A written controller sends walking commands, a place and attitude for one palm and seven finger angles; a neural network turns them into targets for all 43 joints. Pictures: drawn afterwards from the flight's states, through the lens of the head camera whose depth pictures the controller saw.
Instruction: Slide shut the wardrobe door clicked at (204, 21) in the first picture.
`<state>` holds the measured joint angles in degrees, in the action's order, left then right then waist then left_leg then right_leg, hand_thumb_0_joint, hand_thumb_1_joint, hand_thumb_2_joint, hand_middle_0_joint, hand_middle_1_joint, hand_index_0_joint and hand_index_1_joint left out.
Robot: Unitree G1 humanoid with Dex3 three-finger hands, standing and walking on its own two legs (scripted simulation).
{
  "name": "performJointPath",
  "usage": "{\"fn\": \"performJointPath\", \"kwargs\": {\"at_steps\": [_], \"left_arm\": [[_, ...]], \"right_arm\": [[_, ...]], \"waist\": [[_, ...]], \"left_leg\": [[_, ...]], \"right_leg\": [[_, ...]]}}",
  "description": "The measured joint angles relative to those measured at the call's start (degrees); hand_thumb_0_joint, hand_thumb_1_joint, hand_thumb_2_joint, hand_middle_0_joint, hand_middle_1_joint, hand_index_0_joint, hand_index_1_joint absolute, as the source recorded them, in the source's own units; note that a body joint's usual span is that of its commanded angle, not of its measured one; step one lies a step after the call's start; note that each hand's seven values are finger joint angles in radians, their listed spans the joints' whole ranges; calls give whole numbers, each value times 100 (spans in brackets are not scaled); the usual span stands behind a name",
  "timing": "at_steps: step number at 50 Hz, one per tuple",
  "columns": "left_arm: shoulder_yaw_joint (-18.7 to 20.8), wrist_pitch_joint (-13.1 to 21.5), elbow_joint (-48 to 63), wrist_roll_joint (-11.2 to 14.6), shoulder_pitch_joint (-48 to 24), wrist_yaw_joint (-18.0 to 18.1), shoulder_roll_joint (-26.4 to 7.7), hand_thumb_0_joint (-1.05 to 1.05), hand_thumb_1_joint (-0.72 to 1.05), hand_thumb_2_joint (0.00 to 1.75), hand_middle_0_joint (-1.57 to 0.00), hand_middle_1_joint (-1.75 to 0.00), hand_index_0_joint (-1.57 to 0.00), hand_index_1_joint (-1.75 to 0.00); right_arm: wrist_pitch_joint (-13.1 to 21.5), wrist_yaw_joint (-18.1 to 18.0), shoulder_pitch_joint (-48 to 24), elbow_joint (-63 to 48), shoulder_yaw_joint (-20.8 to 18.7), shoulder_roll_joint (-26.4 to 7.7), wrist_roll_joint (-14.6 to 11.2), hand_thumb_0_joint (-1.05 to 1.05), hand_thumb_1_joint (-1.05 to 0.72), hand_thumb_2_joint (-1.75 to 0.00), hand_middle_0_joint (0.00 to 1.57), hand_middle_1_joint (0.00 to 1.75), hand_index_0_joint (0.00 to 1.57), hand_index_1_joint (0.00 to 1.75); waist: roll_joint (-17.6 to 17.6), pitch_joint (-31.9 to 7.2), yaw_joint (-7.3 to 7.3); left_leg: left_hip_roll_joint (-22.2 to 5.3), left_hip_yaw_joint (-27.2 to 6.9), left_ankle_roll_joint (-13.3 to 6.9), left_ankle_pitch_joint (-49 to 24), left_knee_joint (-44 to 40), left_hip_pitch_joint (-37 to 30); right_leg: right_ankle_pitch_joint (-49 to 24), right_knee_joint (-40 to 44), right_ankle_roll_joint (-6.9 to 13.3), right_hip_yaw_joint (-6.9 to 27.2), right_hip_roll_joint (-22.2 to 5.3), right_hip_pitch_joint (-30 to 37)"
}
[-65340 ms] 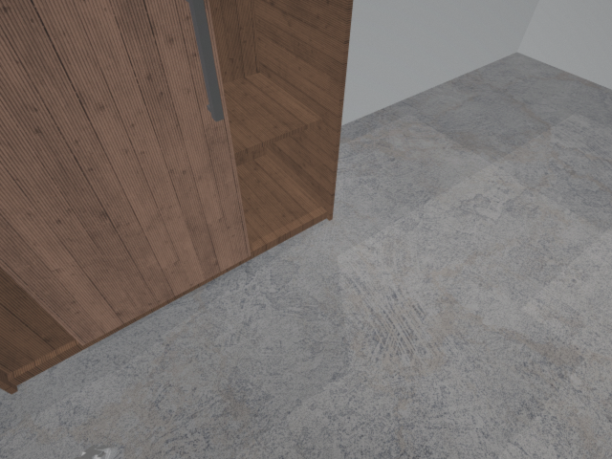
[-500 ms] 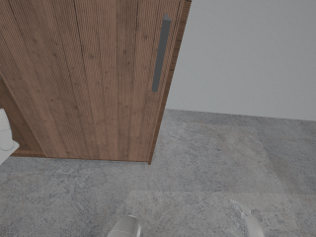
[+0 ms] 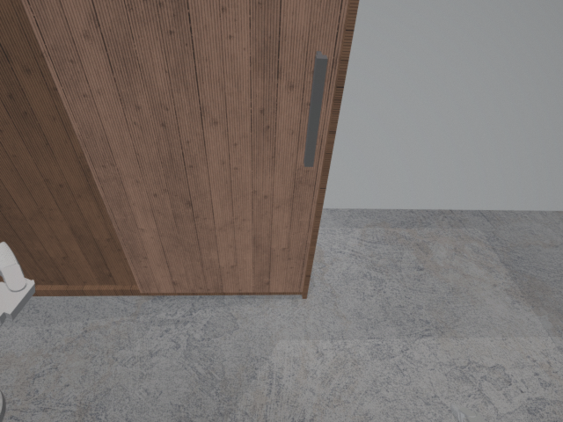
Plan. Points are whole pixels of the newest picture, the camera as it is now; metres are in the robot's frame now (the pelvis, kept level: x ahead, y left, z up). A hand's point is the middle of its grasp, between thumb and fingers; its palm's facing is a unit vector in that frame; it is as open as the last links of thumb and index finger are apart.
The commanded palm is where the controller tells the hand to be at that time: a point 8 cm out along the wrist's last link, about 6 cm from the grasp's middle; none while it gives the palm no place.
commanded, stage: stop stepping back and stand still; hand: left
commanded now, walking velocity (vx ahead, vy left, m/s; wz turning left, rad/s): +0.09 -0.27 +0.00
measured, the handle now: (313, 112) +0.78 -0.03 +0.10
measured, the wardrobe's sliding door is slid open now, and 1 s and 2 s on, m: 0.00 0.00 0.00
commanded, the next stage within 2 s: let the arm hang, fingers relaxed in 0.92 s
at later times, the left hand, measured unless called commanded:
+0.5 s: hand (22, 289) +0.20 +0.29 +0.17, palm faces +0.51 -0.76 -0.40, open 7.4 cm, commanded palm +0.13 +0.32 +0.19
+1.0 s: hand (32, 269) +0.22 +0.29 +0.17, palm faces +0.43 -0.77 -0.48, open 7.4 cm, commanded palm none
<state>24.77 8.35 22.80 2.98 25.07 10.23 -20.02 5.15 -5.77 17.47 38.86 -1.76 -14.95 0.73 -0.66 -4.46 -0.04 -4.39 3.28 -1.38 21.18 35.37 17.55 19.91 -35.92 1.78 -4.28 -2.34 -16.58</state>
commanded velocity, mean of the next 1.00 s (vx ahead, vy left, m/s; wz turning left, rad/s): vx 0.02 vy -0.01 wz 0.00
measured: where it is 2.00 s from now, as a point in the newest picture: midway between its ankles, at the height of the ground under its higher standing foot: outside the picture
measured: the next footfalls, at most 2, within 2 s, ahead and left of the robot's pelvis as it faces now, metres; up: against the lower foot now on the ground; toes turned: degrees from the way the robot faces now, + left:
none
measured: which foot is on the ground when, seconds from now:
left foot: down 0.00-1.00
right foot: down 0.00-1.00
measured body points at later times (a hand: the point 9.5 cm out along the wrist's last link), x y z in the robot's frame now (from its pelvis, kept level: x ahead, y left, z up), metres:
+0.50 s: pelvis +0.01 +0.02 +0.00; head +0.02 +0.03 +0.45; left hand +0.17 +0.33 +0.19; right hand +0.18 -0.21 -0.08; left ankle +0.02 +0.13 -0.73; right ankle +0.02 -0.10 -0.72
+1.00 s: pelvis +0.03 +0.03 +0.01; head +0.05 +0.03 +0.46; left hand +0.19 +0.33 +0.20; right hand +0.21 -0.20 -0.07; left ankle +0.02 +0.13 -0.73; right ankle +0.02 -0.10 -0.73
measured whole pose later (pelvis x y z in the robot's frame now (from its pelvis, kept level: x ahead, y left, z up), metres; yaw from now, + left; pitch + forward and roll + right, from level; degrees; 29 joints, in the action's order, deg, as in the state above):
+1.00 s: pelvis +0.03 +0.03 +0.01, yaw +2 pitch +1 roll -1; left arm 23.5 12.4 27.9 2.6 32.2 8.6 -23.1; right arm 4.6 -4.5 11.0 34.6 -0.3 -11.4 -0.9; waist 0.4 1.2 -0.3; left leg -1.4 4.2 -0.9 16.3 29.2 13.9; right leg 15.8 -27.5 -0.3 -0.8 -0.1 -12.7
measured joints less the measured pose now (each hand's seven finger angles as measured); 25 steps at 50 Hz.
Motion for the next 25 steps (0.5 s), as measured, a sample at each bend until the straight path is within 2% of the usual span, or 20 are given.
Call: {"fn": "performJointPath", "kwargs": {"at_steps": [1, 3, 5, 7, 10, 11, 12, 13, 14, 16, 18, 21, 25], "left_arm": [[-77, -12, 45, -13, -87, 1, 47, 2, 89, 90, -20, -30, -21, -31], [-149, 28, 168, -44, -92, -73, 14, 2, 90, 90, -20, -30, -20, -30], [-169, 84, 440, -85, 88, -162, -118, 2, 89, 90, -20, -30, -20, -30], [-150, 209, 732, -120, 349, -202, -259, 2, 89, 90, -20, -30, -21, -31], [-9, 347, 911, -134, 629, -201, -562, 2, 89, 90, -21, -30, -21, -31], [91, 348, 933, -134, 656, -184, -735, 2, 89, 90, -21, -30, -21, -31], [154, 355, 902, -129, 589, -176, -811, 2, 89, 90, -21, -30, -21, -31], [172, 351, 835, -111, 477, -181, -774, 2, 89, 90, -21, -30, -21, -31], [147, 337, 732, -97, 368, -180, -675, 2, 89, 90, -21, -30, -21, -31], [73, 304, 458, -62, 272, -159, -409, 1, 89, 90, -21, -30, -21, -31], [-13, 225, 252, -57, 265, -113, -162, 1, 89, 90, -21, -30, -21, -31], [-156, 170, 268, -76, 257, -61, 25, 1, 89, 90, -20, -30, -21, -31], [-146, 251, 437, -140, 184, -100, -135, 2, 89, 90, -20, -30, -21, -31]], "right_arm": [[61, -13, -118, -41, -47, 9, -4, 1, -90, -90, 21, 30, 21, 30], [120, 54, -353, -65, -60, 186, -21, 1, -91, -90, 20, 30, 20, 30], [182, 179, -422, -169, -13, 390, -21, 1, -91, -90, 20, 30, 20, 30], [201, 285, -393, -301, 67, 533, -22, 1, -91, -90, 20, 30, 20, 30], [104, 319, -251, -523, 170, 648, -23, 1, -90, -90, 20, 30, 20, 30], [61, 316, -199, -607, 195, 677, -31, 1, -90, -90, 21, 30, 20, 30], [21, 312, -230, -609, 203, 658, -45, 1, -90, -90, 21, 30, 21, 30], [-17, 309, -325, -517, 208, 591, -35, 1, -90, -90, 21, 30, 21, 30], [-50, 308, -414, -358, 210, 518, -21, 1, -90, -90, 21, 30, 21, 30], [-126, 286, -485, -97, 204, 428, -29, 1, -90, -90, 21, 30, 21, 30], [-140, 228, -458, 3, 207, 380, -38, 1, -90, -90, 21, 30, 21, 30], [0, 129, -380, -78, 196, 277, -21, 1, -90, -90, 21, 30, 21, 30], [138, 131, -487, -117, 148, 424, -12, 1, -90, -90, 21, 30, 21, 30]], "waist": [[-52, 112, -58], [-248, 291, -104], [-307, 342, -170], [-206, 342, -174], [33, 289, -135], [-18, 239, -115], [-36, 245, -16], [19, 328, 83], [91, 371, 154], [156, 339, 230], [136, 304, 230], [153, 385, 148], [-161, 639, 106]], "left_leg": [[55, -16, 99, -362, 1, 32], [151, 39, 153, -519, 88, 5], [148, 1, 138, -598, -97, -78], [38, -60, 151, -682, -309, -136], [-168, -95, 159, -267, -116, 18], [-115, -70, 114, 166, 229, 239], [-56, -102, 101, 456, 821, 528], [-13, -185, 114, 510, 1492, 754], [42, -262, 115, 538, 2007, 901], [146, -252, 96, 444, 2293, 946], [197, -117, 52, 279, 1692, 697], [190, -74, -45, -293, -12, -10], [357, 48, 55, -421, -133, -180]], "right_leg": [[324, -455, -49, 100, -7, -168], [550, -1460, -105, 353, 109, -547], [420, -1951, -124, 299, 230, -797], [308, -1626, -106, 65, 306, -763], [455, -391, -25, -213, 402, -201], [707, 128, 113, -33, 378, 19], [218, 312, 205, 59, 342, -34], [-342, 217, 230, 68, 334, -130], [-480, 91, 198, 70, 337, -177], [-417, 113, 103, 116, 305, -128], [-388, 271, 0, 159, 234, -25], [-288, 179, -140, 99, 189, 15], [5, -118, -243, 301, 84, 19]]}}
